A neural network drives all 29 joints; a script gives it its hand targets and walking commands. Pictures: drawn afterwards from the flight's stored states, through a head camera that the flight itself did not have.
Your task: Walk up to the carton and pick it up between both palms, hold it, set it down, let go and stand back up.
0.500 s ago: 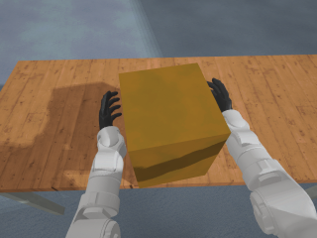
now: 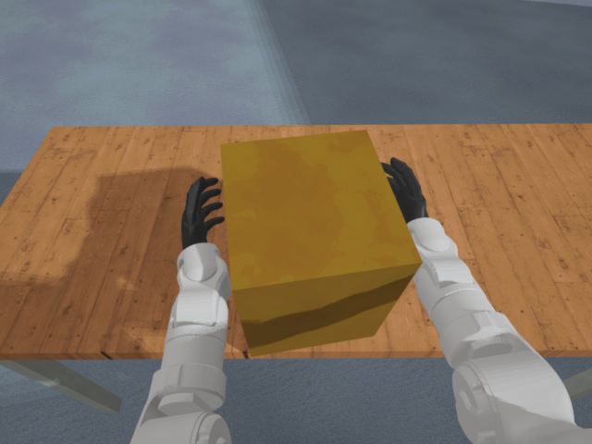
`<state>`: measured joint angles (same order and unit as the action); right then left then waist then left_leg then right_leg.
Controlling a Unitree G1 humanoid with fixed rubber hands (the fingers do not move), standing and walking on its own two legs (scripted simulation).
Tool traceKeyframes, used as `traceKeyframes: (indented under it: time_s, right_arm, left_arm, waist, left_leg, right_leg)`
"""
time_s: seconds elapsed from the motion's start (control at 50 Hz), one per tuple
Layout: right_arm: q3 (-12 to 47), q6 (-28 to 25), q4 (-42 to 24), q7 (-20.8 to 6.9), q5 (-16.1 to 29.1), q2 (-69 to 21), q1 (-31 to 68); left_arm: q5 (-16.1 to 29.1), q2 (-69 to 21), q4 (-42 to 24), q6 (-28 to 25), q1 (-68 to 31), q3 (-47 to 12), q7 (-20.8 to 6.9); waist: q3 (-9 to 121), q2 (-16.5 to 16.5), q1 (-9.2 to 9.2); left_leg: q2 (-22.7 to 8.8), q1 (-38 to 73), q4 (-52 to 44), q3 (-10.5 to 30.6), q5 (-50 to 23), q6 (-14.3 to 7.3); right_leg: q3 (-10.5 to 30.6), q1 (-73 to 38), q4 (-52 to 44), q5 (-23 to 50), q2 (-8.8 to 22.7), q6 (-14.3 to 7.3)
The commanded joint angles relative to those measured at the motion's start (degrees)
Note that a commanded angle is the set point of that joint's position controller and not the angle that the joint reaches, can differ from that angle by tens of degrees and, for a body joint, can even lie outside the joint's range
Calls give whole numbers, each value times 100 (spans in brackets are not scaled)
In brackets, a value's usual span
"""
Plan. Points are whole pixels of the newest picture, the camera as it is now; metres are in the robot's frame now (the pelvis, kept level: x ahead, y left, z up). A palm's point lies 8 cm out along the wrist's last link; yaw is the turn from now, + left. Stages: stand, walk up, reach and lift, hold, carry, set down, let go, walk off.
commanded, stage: reach and lift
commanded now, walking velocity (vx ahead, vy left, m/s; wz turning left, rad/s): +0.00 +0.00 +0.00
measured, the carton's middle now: (305, 250) +0.39 +0.02 +0.03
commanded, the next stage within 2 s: none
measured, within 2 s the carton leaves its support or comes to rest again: neither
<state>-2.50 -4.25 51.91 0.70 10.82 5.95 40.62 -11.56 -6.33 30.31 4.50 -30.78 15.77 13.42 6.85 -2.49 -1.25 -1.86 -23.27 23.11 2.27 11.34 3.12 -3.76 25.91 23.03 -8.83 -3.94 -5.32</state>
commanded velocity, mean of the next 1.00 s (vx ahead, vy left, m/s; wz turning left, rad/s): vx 0.00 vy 0.00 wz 0.00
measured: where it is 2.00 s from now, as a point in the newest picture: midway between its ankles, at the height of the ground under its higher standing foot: outside the picture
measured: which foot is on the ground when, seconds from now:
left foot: down 0.00-1.00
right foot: down 0.00-1.00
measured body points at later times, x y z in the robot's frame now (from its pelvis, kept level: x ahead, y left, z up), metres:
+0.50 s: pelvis -0.02 +0.00 +0.00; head +0.01 +0.01 +0.45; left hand +0.38 +0.16 +0.09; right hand +0.41 -0.14 +0.09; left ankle -0.01 +0.16 -0.74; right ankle +0.02 -0.05 -0.74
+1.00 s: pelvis -0.02 +0.00 +0.00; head -0.03 +0.02 +0.45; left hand +0.38 +0.18 +0.15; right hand +0.40 -0.12 +0.14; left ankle -0.01 +0.16 -0.74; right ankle +0.02 -0.05 -0.74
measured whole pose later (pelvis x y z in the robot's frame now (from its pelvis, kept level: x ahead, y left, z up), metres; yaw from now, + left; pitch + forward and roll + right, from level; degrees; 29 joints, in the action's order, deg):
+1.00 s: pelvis -0.02 +0.00 +0.00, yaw +0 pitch +6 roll +1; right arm -3.0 8.9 44.1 7.9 10.7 3.9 41.4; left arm -7.8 -2.0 29.4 18.8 -37.5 15.8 10.3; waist 9.2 -2.5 -1.3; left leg -1.8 -18.4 23.1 1.9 10.7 2.8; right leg -3.4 20.7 22.1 -7.5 -4.0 -5.2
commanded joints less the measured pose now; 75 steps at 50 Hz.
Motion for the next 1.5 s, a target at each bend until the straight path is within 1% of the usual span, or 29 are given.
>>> traceKeyframes:
  time_s: [0.0,0.06,0.16,0.2,0.26,0.28,0.38,0.46,0.5,0.54,0.6,0.62,0.66,0.74,0.86,0.96,0.98,1.1,1.14,1.2,1.24,1.3,1.32,1.38,1.4,1.42,1.44,1.46,1.48]
  right_arm:
    - [1528,-643,-1621,-747,-744,-3019,4040]
    - [1668,-669,-1776,-710,-691,-3060,4053]
    - [1690,-614,-1791,-733,-693,-3048,4253]
    - [1634,-582,-1583,-726,-686,-3018,4190]
    - [1726,-491,-1710,-691,-662,-3137,4163]
    - [1739,-480,-1765,-694,-697,-3176,4334]
    - [1742,-353,-1855,-700,-688,-3299,4537]
    - [1861,-271,-2291,-660,-578,-3440,4873]
    - [1886,-178,-2211,-608,-538,-3534,4801]
    - [1849,-85,-2195,-597,-576,-3516,4862]
    - [1943,27,-2497,-505,-488,-3669,5070]
    - [2008,58,-2638,-498,-448,-3733,5138]
    - [1994,160,-2645,-444,-433,-3797,5115]
    - [2058,379,-2809,-363,-354,-3931,5192]
    - [2021,750,-3014,-184,-248,-4065,5377]
    - [1982,1038,-3214,-48,-169,-4187,5622]
    - [1874,1099,-3102,-42,-178,-4118,5557]
    - [1658,1419,-3037,158,-139,-4103,5530]
    - [1640,1489,-3145,263,-155,-4162,5610]
    - [1593,1602,-3208,414,-167,-4160,5647]
    - [1617,1622,-3335,460,-160,-4164,5656]
    - [1541,1720,-3310,581,-143,-4187,5603]
    - [1433,1810,-3146,625,-163,-4181,5375]
    - [1380,1876,-3226,671,-256,-4155,5557]
    - [1296,1907,-3216,711,-264,-4127,5487]
    - [1289,1932,-3194,722,-313,-4129,5521]
    - [1220,1973,-3089,739,-313,-4071,5358]
    - [1235,1969,-3274,758,-343,-4080,5598]
    - [1298,1990,-3393,785,-256,-4055,5553]
  left_arm:
    - [104,-3352,-1107,-224,-3779,-2251,-490]
    - [88,-3326,-1005,-166,-3598,-2266,-530]
    - [156,-3288,-1061,-109,-3891,-2319,-532]
    - [80,-3282,-993,-58,-3914,-2253,-563]
    - [163,-3195,-1023,3,-3975,-2274,-624]
    - [158,-3130,-1000,26,-4083,-2224,-613]
    - [284,-3174,-1024,123,-4326,-2324,-625]
    - [439,-3055,-1160,237,-4435,-2463,-634]
    - [419,-3083,-1209,298,-4524,-2467,-646]
    - [385,-2979,-1043,403,-4408,-2318,-685]
    - [507,-2911,-1021,544,-4433,-2354,-777]
    - [480,-2911,-1141,578,-4493,-2323,-792]
    - [573,-2921,-1258,655,-4586,-2426,-813]
    - [617,-2903,-1466,845,-4798,-2500,-873]
    - [727,-2787,-1573,1181,-5027,-2563,-1062]
    - [786,-2697,-1626,1453,-5254,-2629,-1211]
    - [726,-2724,-1468,1531,-5112,-2588,-1238]
    - [693,-2587,-1355,1881,-5190,-2384,-1514]
    - [645,-2508,-1201,1962,-5154,-2259,-1632]
    - [679,-2458,-1149,2040,-5288,-2215,-1775]
    - [653,-2459,-1159,2099,-5206,-2190,-1850]
    - [746,-2448,-1182,2168,-5355,-2294,-1984]
    - [718,-2422,-1143,2186,-5448,-2265,-2043]
    - [716,-2354,-1002,2263,-5429,-2148,-2146]
    - [764,-2389,-1029,2272,-5516,-2245,-2171]
    - [786,-2366,-1046,2259,-5607,-2232,-2193]
    - [859,-2455,-986,2293,-5515,-2310,-2214]
    - [878,-2397,-960,2289,-5588,-2298,-2236]
    - [956,-2473,-1101,2308,-5600,-2469,-2232]
  waist:
    - [4041,307,-858]
    - [3962,162,-820]
    - [4018,161,-838]
    - [3782,167,-832]
    - [3749,9,-756]
    - [3791,-28,-812]
    - [3923,-44,-751]
    - [4076,-34,-736]
    - [4018,1,-704]
    - [3791,-46,-708]
    - [3711,-171,-628]
    - [3829,-120,-665]
    - [3866,-93,-537]
    - [3870,32,-510]
    - [3618,90,-273]
    - [3229,81,-130]
    - [3166,169,-85]
    - [2655,175,127]
    - [2476,66,181]
    - [2289,47,392]
    - [2338,73,396]
    - [2213,152,630]
    - [1978,163,765]
    - [1937,102,800]
    - [1909,143,986]
    - [1846,165,1009]
    - [1861,190,1170]
    - [1895,205,1146]
    - [2059,220,1227]
  left_leg:
    - [161,818,-7,-298,-2153,-111]
    - [205,635,-73,-282,-1987,-141]
    - [205,556,-166,-307,-1678,-148]
    - [202,549,-213,-316,-1583,-162]
    - [222,457,-265,-334,-1391,-202]
    - [232,402,-303,-359,-1296,-222]
    - [217,360,-318,-377,-1088,-252]
    - [257,360,-254,-359,-1088,-275]
    - [251,382,-265,-329,-1066,-282]
    - [265,274,-338,-327,-779,-308]
    - [287,278,-350,-317,-762,-340]
    - [286,259,-339,-295,-810,-325]
    - [323,331,-325,-280,-874,-310]
    - [330,387,-310,-245,-889,-295]
    - [383,529,-317,-195,-818,-305]
    - [423,698,-346,-171,-699,-321]
    - [420,730,-354,-146,-631,-316]
    - [500,882,-405,-104,-538,-347]
    - [555,867,-448,-92,-399,-372]
    - [600,876,-449,-76,-366,-362]
    - [617,893,-441,-51,-395,-369]
    - [652,997,-411,-60,-426,-346]
    - [678,1009,-428,-70,-347,-343]
    - [675,992,-453,-96,-245,-359]
    - [681,1048,-458,-94,-220,-336]
    - [686,1024,-456,-108,-204,-334]
    - [645,1110,-471,-90,-273,-280]
    - [653,1044,-459,-94,-229,-306]
    - [643,1119,-449,-82,-330,-256]
  right_leg:
    - [312,-3015,-113,2710,258,526]
    - [351,-3294,-76,3037,318,635]
    - [411,-3322,-108,2752,348,652]
    - [405,-3348,-123,2655,369,654]
    - [453,-3506,-154,2571,408,700]
    - [476,-3517,-194,2424,421,710]
    - [525,-3470,-226,2099,458,709]
    - [553,-3539,-211,2065,467,713]
    - [576,-3536,-213,2098,493,740]
    - [629,-3594,-286,1817,560,778]
    - [626,-3705,-290,1956,573,816]
    - [675,-3751,-309,1949,615,835]
    - [627,-3790,-282,2187,597,822]
    - [643,-3772,-328,1962,615,803]
    - [620,-3876,-361,2009,667,824]
    - [501,-3851,-423,1623,602,791]
    - [499,-3789,-477,1492,618,775]
    - [466,-3892,-518,1724,690,838]
    - [476,-3923,-573,1687,743,912]
    - [450,-3953,-582,1812,759,918]
    - [446,-4016,-571,1893,780,943]
    - [372,-3942,-553,1998,726,944]
    - [367,-3907,-591,1863,735,930]
    - [362,-3846,-634,1575,730,936]
    - [355,-3815,-651,1525,709,912]
    - [360,-3813,-662,1488,718,904]
    - [347,-3825,-650,1577,686,891]
    - [363,-3830,-645,1561,699,886]
    - [351,-3923,-645,1689,664,860]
